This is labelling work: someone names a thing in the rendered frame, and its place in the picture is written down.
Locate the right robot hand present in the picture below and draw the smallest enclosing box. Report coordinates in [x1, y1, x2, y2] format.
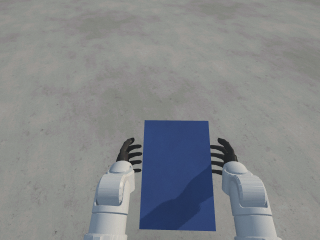
[210, 138, 238, 175]

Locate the left robot hand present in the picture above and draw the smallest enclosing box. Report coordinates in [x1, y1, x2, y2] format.
[116, 137, 142, 173]

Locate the carton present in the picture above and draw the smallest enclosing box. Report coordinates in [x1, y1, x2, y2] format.
[139, 120, 216, 232]

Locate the left robot forearm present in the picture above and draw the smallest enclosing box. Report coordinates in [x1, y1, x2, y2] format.
[83, 160, 135, 240]

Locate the right robot forearm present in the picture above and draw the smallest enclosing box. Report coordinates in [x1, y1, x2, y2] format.
[222, 161, 282, 240]

